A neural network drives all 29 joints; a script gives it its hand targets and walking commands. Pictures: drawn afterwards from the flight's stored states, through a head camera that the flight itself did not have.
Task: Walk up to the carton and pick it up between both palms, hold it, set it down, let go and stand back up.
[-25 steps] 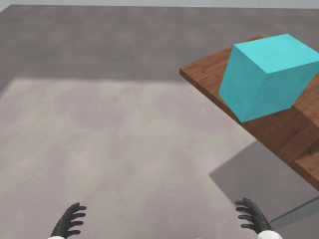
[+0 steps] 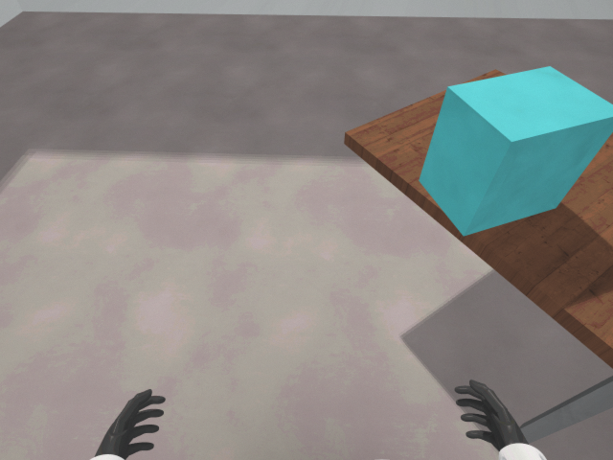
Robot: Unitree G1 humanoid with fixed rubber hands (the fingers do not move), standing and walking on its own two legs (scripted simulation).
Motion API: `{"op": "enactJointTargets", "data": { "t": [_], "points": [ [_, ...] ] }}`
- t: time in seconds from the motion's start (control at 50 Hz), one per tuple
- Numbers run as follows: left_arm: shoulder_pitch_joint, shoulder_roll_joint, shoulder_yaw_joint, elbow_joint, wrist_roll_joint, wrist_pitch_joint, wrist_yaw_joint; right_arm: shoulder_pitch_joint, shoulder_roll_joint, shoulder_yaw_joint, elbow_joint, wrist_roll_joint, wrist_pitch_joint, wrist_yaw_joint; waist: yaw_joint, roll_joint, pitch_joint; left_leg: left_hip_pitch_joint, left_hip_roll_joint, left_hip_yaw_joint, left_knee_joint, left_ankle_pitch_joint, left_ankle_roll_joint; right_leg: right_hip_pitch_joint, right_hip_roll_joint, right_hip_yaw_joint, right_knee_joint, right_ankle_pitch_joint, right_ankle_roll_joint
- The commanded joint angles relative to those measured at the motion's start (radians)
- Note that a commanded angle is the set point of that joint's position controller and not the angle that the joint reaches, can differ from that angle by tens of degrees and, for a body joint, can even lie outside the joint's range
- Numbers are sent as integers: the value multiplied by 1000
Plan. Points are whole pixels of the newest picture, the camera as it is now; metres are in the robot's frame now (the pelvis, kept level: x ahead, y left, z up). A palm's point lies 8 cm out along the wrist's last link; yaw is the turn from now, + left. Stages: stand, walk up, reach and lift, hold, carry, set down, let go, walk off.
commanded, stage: stand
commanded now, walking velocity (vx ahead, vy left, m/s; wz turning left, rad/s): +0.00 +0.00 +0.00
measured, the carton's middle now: (506, 152) +0.72 -0.44 -0.06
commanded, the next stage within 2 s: walk up in 0.12 s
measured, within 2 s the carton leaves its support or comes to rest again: neither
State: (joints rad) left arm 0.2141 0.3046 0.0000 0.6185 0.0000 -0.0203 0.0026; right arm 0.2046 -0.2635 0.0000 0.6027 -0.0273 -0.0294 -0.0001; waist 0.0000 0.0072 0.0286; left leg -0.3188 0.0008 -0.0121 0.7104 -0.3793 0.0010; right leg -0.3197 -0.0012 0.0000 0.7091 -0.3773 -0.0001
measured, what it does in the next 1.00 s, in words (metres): lifts its left foot, turning right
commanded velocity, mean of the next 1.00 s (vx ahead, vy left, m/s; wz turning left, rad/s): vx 0.00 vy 0.00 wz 0.00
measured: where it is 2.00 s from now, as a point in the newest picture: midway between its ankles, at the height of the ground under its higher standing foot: (309, 428)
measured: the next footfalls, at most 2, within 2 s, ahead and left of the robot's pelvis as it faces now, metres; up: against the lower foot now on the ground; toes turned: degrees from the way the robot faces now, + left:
left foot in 1.22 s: +0.19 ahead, +0.07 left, +0.00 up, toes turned -16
right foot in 1.56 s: +0.30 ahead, -0.17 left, +0.00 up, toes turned -28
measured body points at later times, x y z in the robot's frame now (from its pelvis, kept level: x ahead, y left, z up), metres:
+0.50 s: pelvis -0.02 -0.01 +0.00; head -0.01 -0.02 +0.45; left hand +0.14 +0.27 -0.08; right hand +0.12 -0.30 -0.08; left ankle +0.00 +0.12 -0.72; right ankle +0.02 -0.12 -0.70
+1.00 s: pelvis +0.06 -0.06 +0.00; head +0.03 -0.10 +0.45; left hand +0.21 +0.23 -0.05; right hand +0.12 -0.39 -0.10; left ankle +0.09 +0.09 -0.67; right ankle +0.06 -0.14 -0.72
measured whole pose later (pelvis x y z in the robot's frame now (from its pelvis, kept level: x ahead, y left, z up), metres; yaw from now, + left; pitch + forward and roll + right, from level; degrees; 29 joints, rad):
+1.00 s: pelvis +0.06 -0.06 +0.00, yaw -15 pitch -5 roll +0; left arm 0.42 0.42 0.00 0.63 0.00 -0.05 -0.03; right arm 0.26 -0.43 -0.05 0.61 -0.04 0.00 0.04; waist 0.00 0.11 0.05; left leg -0.36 0.05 -0.03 1.04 -0.38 0.00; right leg -0.24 0.08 0.00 0.67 -0.33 -0.06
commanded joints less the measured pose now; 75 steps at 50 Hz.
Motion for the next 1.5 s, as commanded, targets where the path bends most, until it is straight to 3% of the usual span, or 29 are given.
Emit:
{"op": "enactJointTargets", "data": {
  "t": [0.0,0.28,0.3,0.32,0.34,0.36,0.4,0.46,0.52,0.54,0.56,0.58,0.6,0.62,0.68,0.72,0.86,0.94,1.0,1.06,1.1,1.14,1.16,1.18,1.2,1.24,1.28,1.4,1.48],
  "points": [
    [-54,206,82,-20,12,-46,2,-43,-254,-96,-16,5,-37,-14,2,16,-111,59,85,-76,-118,293,80,66,-77,74,-95,314,-77],
    [-62,218,82,-6,20,-46,-1,-73,-254,-101,-12,10,-38,-9,3,-7,-64,13,92,-108,-152,184,77,41,-80,94,-137,200,-74],
    [43,288,129,-51,42,-15,-43,17,-382,-161,-50,-8,-59,16,-38,27,-48,167,111,-64,-153,-251,114,-197,-78,271,-118,-81,-139],
    [4,281,131,-59,37,-14,-57,74,-416,-176,-37,-24,-68,16,-69,95,-23,300,177,-215,-284,-445,162,-411,-48,210,-42,-222,-107],
    [-71,257,122,-82,36,-13,-65,139,-463,-201,-28,-38,-74,12,-120,230,45,374,365,-436,-478,-583,244,-602,-5,58,204,-183,-70],
    [-49,280,124,-79,53,-9,-66,109,-476,-211,-36,-47,-76,11,-89,181,63,346,476,-496,-514,-490,296,-621,-79,36,346,-111,-28],
    [-27,300,135,-71,49,-15,-77,83,-431,-197,-49,-38,-84,3,-66,70,49,267,457,-395,-483,-334,292,-526,-112,63,340,-61,-14],
    [-26,293,138,-91,22,-28,-102,72,-422,-186,-69,-32,-81,14,-78,131,-27,262,390,-190,-389,-121,244,-395,-122,34,154,-119,-8],
    [195,293,149,-23,24,-41,-97,-76,-411,-172,-91,-21,-66,33,64,145,-136,26,320,28,-191,-54,171,25,-79,-38,-96,7,-49],
    [320,315,174,31,19,-51,-85,-69,-373,-158,-92,-16,-56,33,115,57,-202,-95,208,123,69,-41,117,260,-33,23,-171,49,-71],
    [386,377,202,55,25,-57,-63,-18,-295,-131,-97,-10,-49,35,142,-208,-179,-265,90,167,394,-20,69,379,-56,221,-274,-102,-86],
    [402,447,216,42,25,-57,-45,-26,-251,-109,-124,0,-47,38,135,-360,-108,-514,-31,131,531,-177,-2,407,-211,622,-383,-219,-121],
    [374,470,214,28,22,-51,-38,-34,-334,-122,-119,7,-40,36,101,-236,-103,-546,-22,24,514,-154,-2,356,-287,851,-496,-361,-170],
    [288,462,200,-3,26,-45,-32,-17,-380,-131,-95,6,-32,36,66,-165,-31,-499,15,-29,501,-178,15,209,-304,889,-536,-602,-199],
    [211,387,161,7,23,-47,-21,4,-386,-149,-49,-8,-14,48,12,-107,131,-369,48,-49,446,-73,40,-4,-215,736,-559,-495,-78],
    [208,395,149,10,13,-55,-19,63,-392,-158,-26,-13,0,56,-7,-160,128,-308,49,-63,396,-6,34,-40,-169,674,-573,-476,-24],
    [269,394,154,-10,13,-66,-13,25,-391,-160,-38,-13,4,57,11,-93,154,-312,48,-78,323,44,21,-8,-166,651,-561,-372,-47],
    [299,388,141,-6,30,-71,-12,-15,-387,-152,-59,-2,-9,50,33,-131,190,-355,44,-85,232,-98,28,38,-193,654,-510,-313,-158],
    [300,412,143,-11,31,-74,-11,-20,-376,-149,-69,4,-21,46,28,-112,118,-341,41,-96,178,-139,40,116,-204,651,-434,-179,-213],
    [313,411,142,-5,24,-79,-8,-22,-376,-155,-81,-1,-45,31,31,-87,77,-364,48,-86,158,-148,56,219,-250,668,-319,272,-265],
    [285,403,132,-18,26,-72,-6,5,-349,-155,-76,-3,-58,23,16,-167,20,-282,39,-93,34,-162,68,225,-258,622,-217,458,-288],
    [150,364,107,-51,15,-66,-6,148,-365,-158,-40,7,-88,16,-95,-80,-18,89,46,-104,-253,30,86,-18,-158,451,-18,506,-207],
    [103,286,80,-68,9,-66,-13,273,-417,-185,-11,-8,-100,6,-156,97,-76,369,170,-246,-399,41,82,-258,-14,248,245,339,-120],
    [148,194,54,-71,10,-68,-8,280,-493,-198,-7,-10,-97,-1,-131,311,-28,519,367,-480,-409,318,36,-535,161,97,452,-52,-61],
    [165,255,62,-52,26,-63,3,247,-473,-199,-18,-2,-89,-2,-107,180,-76,591,434,-511,-317,562,28,-593,133,68,481,-140,-47],
    [88,328,78,-62,13,-63,1,247,-431,-187,-32,9,-76,-2,-124,132,-84,514,394,-367,-247,724,-4,-528,40,99,498,-66,-32],
    [136,310,84,-40,-9,-61,-12,215,-374,-168,-40,1,-63,-7,-99,233,-105,532,261,-142,-199,917,-51,-524,20,14,502,-2,-21],
    [-44,271,67,-70,0,-59,-37,188,-362,-154,-73,5,-47,-6,-133,194,7,394,213,-6,-221,757,22,-478,-7,-151,127,128,7],
    [97,304,115,6,0,-65,-34,80,-362,-154,-86,16,-35,11,-24,172,-18,75,257,65,-98,640,42,-44,38,-161,1,183,-44]
  ]
}}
